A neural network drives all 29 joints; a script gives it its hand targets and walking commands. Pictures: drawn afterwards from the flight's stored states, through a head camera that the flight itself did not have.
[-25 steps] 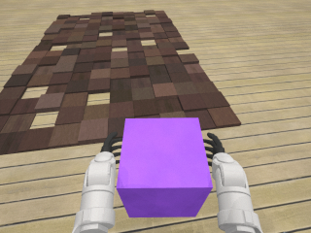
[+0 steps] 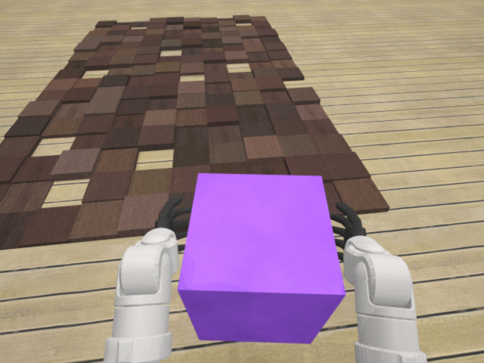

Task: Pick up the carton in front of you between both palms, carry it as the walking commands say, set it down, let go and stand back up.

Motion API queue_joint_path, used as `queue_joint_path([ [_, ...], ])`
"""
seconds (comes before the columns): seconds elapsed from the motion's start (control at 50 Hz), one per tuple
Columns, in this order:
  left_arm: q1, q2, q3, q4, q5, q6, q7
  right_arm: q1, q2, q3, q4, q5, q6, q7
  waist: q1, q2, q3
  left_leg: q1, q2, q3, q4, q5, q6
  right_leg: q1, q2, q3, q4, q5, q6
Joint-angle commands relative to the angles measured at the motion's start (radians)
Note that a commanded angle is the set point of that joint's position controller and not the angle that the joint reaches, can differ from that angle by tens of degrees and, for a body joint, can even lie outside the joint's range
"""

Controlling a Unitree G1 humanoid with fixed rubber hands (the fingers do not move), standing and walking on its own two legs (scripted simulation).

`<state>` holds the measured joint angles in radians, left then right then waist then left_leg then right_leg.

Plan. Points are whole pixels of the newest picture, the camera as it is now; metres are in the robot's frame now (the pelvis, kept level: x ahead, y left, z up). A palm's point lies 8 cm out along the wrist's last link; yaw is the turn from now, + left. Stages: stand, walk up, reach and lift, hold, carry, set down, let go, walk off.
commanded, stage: carry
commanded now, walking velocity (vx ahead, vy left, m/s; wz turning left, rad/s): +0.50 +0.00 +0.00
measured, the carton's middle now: (257, 262) +0.29 +0.00 +0.01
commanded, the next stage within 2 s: none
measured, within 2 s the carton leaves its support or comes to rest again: neither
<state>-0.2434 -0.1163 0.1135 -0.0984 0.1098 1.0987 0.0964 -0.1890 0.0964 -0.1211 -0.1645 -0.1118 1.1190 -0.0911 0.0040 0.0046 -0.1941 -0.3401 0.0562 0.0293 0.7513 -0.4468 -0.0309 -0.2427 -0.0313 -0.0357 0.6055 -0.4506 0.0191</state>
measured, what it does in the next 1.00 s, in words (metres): walks ahead: left foot, then right foot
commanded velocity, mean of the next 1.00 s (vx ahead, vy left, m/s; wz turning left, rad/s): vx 0.50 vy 0.00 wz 0.00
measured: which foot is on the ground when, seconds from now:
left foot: up 0.00-0.04, down 0.06-0.36, up 0.38-0.82, down 0.84-1.00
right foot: down 0.00-0.10, up 0.12-0.32, down 0.34-0.86, up 0.88-1.00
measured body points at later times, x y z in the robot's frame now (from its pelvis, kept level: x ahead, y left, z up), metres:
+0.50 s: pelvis +0.27 -0.04 +0.01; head +0.28 -0.04 +0.46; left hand +0.54 +0.12 +0.08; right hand +0.55 -0.19 +0.08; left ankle +0.15 +0.08 -0.63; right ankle +0.29 -0.10 -0.72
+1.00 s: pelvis +0.57 +0.01 +0.00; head +0.64 +0.01 +0.45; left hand +0.97 +0.13 +0.11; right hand +0.94 -0.17 +0.11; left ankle +0.64 +0.05 -0.72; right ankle +0.47 -0.12 -0.62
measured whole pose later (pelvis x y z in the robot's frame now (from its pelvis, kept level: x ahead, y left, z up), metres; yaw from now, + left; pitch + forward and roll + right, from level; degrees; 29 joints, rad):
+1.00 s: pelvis +0.57 +0.01 +0.00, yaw -2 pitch +4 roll +0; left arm -0.71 0.03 0.20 -0.01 0.02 1.29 0.14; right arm -0.67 0.00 -0.18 -0.04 -0.02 1.28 -0.16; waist -0.05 -0.02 0.07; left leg -0.45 -0.01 0.20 0.58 -0.21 0.12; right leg -0.52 -0.02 -0.01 1.29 -0.38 -0.07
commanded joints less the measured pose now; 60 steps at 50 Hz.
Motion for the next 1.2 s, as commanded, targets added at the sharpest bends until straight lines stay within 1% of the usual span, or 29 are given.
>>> queue_joint_path([
  [0.0,-0.478,-0.899,-0.689,-0.200,-0.398,0.049,-0.238,-0.617,0.937,0.731,-0.169,0.439,0.035,0.252,0.042,-0.234,-0.054,-0.447,-0.071,0.127,-0.043,-0.168,0.000,0.469,-0.273,0.368,-0.163,0.901,-0.206],
  [0.02,-0.490,-0.902,-0.699,-0.246,-0.401,0.062,-0.233,-0.578,0.952,0.731,-0.168,0.449,0.044,0.256,0.026,-0.174,-0.086,-0.331,-0.072,0.136,-0.182,-0.080,0.012,0.448,-0.250,0.292,-0.113,0.856,-0.176],
  [0.04,-0.484,-0.907,-0.710,-0.283,-0.404,0.071,-0.231,-0.523,0.967,0.727,-0.170,0.451,0.048,0.258,-0.010,-0.116,-0.170,0.030,-0.079,0.153,-0.388,0.121,0.031,0.267,-0.191,0.123,-0.015,0.806,-0.102],
  [0.06,-0.459,-0.925,-0.721,-0.309,-0.413,0.079,-0.236,-0.482,0.955,0.714,-0.180,0.442,0.051,0.253,-0.025,0.000,-0.256,0.443,-0.002,0.034,-0.433,0.196,0.054,-0.019,-0.122,-0.024,0.177,0.657,-0.034],
  [0.08,-0.506,-0.923,-0.737,-0.371,-0.438,0.092,-0.253,-0.443,0.955,0.698,-0.175,0.397,0.043,0.242,-0.037,0.317,-0.260,0.639,0.250,-0.378,-0.423,0.539,0.156,-0.350,-0.028,-0.141,0.425,0.356,0.032],
  [0.1,-0.536,-0.926,-0.760,-0.370,-0.452,0.099,-0.266,-0.445,0.957,0.699,-0.197,0.377,0.046,0.233,-0.038,0.331,-0.197,0.724,0.320,-0.473,-0.429,0.845,0.253,-0.555,0.027,-0.083,0.461,-0.065,0.008],
  [0.12,-0.535,-0.922,-0.761,-0.362,-0.468,0.100,-0.272,-0.486,0.974,0.711,-0.244,0.388,0.054,0.228,-0.041,0.184,-0.156,0.755,0.342,-0.410,-0.400,0.886,0.274,-0.635,-0.023,-0.033,0.469,-0.121,-0.018],
  [0.16,-0.481,-0.923,-0.744,-0.338,-0.477,0.103,-0.275,-0.513,0.962,0.723,-0.296,0.408,0.067,0.222,-0.046,0.067,-0.136,0.764,0.312,-0.297,-0.414,0.795,0.219,-0.669,-0.040,-0.041,0.368,-0.130,-0.041],
  [0.26,-0.359,-0.907,-0.714,-0.327,-0.412,0.108,-0.245,-0.467,0.917,0.740,-0.325,0.435,0.090,0.241,-0.024,0.162,-0.130,0.477,0.172,0.041,-0.413,0.811,0.115,-0.249,0.046,-0.178,-0.050,0.244,-0.032],
  [0.3,-0.338,-0.899,-0.700,-0.328,-0.389,0.113,-0.239,-0.447,0.900,0.740,-0.322,0.444,0.100,0.251,-0.002,0.145,-0.184,0.290,0.140,0.151,-0.253,0.868,0.076,0.114,0.104,-0.268,-0.127,0.361,-0.049],
  [0.32,-0.329,-0.892,-0.693,-0.322,-0.381,0.116,-0.239,-0.446,0.886,0.739,-0.322,0.444,0.105,0.255,0.008,0.114,-0.230,0.187,0.111,0.184,-0.132,0.751,0.053,0.300,0.085,-0.255,-0.117,0.308,-0.052],
  [0.34,-0.327,-0.887,-0.689,-0.319,-0.374,0.121,-0.240,-0.466,0.870,0.734,-0.316,0.441,0.110,0.261,0.032,0.016,-0.265,0.051,0.077,0.186,0.062,0.488,0.036,0.438,-0.059,-0.059,-0.146,0.141,-0.063],
  [0.36,-0.342,-0.869,-0.681,-0.296,-0.358,0.120,-0.241,-0.500,0.868,0.744,-0.328,0.446,0.121,0.267,0.022,-0.250,-0.241,-0.175,-0.052,0.152,0.320,0.113,-0.005,0.460,-0.341,0.486,-0.355,-0.015,-0.183],
  [0.38,-0.355,-0.883,-0.680,-0.289,-0.357,0.124,-0.242,-0.519,0.868,0.746,-0.300,0.446,0.127,0.272,0.022,-0.223,-0.191,-0.307,-0.052,0.032,0.470,-0.040,0.025,0.468,-0.412,0.616,-0.421,0.047,-0.266],
  [0.44,-0.409,-0.946,-0.705,-0.297,-0.386,0.117,-0.251,-0.510,0.938,0.742,-0.243,0.447,0.112,0.281,0.012,-0.016,-0.158,-0.349,0.070,-0.024,0.454,0.086,0.065,0.352,-0.340,0.358,-0.377,0.308,-0.210],
  [0.48,-0.460,-0.974,-0.729,-0.316,-0.421,0.108,-0.261,-0.515,0.978,0.743,-0.237,0.440,0.093,0.274,0.009,-0.044,-0.168,-0.290,0.072,-0.003,0.329,0.146,0.051,0.307,-0.296,0.219,-0.393,0.388,-0.164],
  [0.52,-0.484,-0.974,-0.747,-0.332,-0.451,0.101,-0.273,-0.504,0.994,0.743,-0.230,0.420,0.074,0.259,0.010,-0.073,-0.171,-0.271,0.050,0.036,0.231,0.156,0.040,0.305,-0.268,0.134,-0.398,0.429,-0.160],
  [0.62,-0.553,-0.888,-0.758,-0.328,-0.484,0.096,-0.284,-0.572,0.935,0.750,-0.245,0.391,0.058,0.215,0.026,-0.135,-0.112,-0.327,0.015,0.112,-0.017,0.296,0.040,0.349,-0.212,0.013,-0.387,0.550,-0.165],
  [0.72,-0.683,-0.766,-0.717,-0.213,-0.471,0.107,-0.255,-0.730,0.799,0.722,-0.169,0.397,0.083,0.192,0.055,-0.152,-0.058,-0.300,-0.027,0.161,-0.131,0.389,0.090,0.362,-0.189,-0.035,-0.312,0.680,-0.174],
  [0.76,-0.771,-0.749,-0.696,-0.172,-0.480,0.113,-0.241,-0.814,0.772,0.694,-0.134,0.414,0.091,0.187,0.038,-0.154,-0.063,-0.191,-0.046,0.175,-0.179,0.384,0.121,0.335,-0.183,-0.069,-0.239,0.786,-0.157],
  [0.8,-0.872,-0.749,-0.669,-0.130,-0.495,0.122,-0.230,-0.900,0.758,0.654,-0.079,0.431,0.099,0.183,-0.028,-0.106,-0.158,0.111,-0.127,0.242,-0.242,0.331,0.126,0.251,-0.137,-0.159,0.030,0.896,-0.114],
  [0.82,-0.906,-0.754,-0.656,-0.107,-0.498,0.129,-0.224,-0.909,0.752,0.634,-0.048,0.437,0.105,0.183,-0.076,-0.037,-0.245,0.340,-0.058,0.153,-0.235,0.268,0.125,0.108,-0.106,-0.158,0.235,0.687,-0.090],
  [0.84,-0.959,-0.766,-0.644,-0.085,-0.507,0.138,-0.218,-0.935,0.733,0.608,-0.018,0.439,0.110,0.181,-0.083,0.140,-0.317,0.480,0.211,-0.308,-0.325,0.062,0.196,-0.099,-0.018,-0.137,0.495,0.380,-0.061],
  [0.86,-1.003,-0.784,-0.632,-0.071,-0.512,0.143,-0.213,-1.000,0.744,0.603,-0.010,0.453,0.109,0.180,-0.094,0.335,-0.357,0.635,0.329,-0.650,-0.452,0.072,0.323,-0.380,0.119,-0.032,0.721,-0.051,-0.050],
  [0.88,-1.070,-0.802,-0.615,-0.068,-0.515,0.142,-0.201,-1.064,0.777,0.604,-0.017,0.484,0.112,0.182,-0.078,0.270,-0.346,0.632,0.327,-0.588,-0.426,0.149,0.329,-0.459,0.052,0.059,0.836,-0.034,-0.079],
  [0.92,-1.165,-0.848,-0.588,-0.069,-0.527,0.141,-0.184,-1.222,0.855,0.615,-0.059,0.549,0.109,0.188,-0.062,0.075,-0.310,0.525,0.256,-0.392,-0.364,0.377,0.276,-0.489,-0.004,0.064,0.788,0.051,-0.103],
  [0.94,-1.205,-0.862,-0.575,-0.074,-0.528,0.139,-0.175,-1.309,0.889,0.627,-0.083,0.579,0.109,0.189,-0.054,0.059,-0.313,0.489,0.238,-0.325,-0.359,0.466,0.257,-0.478,-0.024,0.061,0.735,0.085,-0.100],
  [1.04,-1.319,-0.849,-0.505,-0.073,-0.489,0.157,-0.125,-1.484,0.910,0.571,-0.102,0.620,0.136,0.174,-0.055,0.074,-0.375,0.537,0.211,-0.180,-0.332,0.668,0.261,-0.525,-0.023,0.012,0.579,0.109,-0.079],
  [1.18,-1.314,-0.803,-0.450,0.010,-0.396,0.214,-0.125,-1.427,0.871,0.487,0.024,0.515,0.197,0.175,-0.099,0.115,-0.329,0.648,0.125,-0.043,-0.234,0.963,0.244,-0.563,0.029,-0.085,0.207,0.324,-0.078],
])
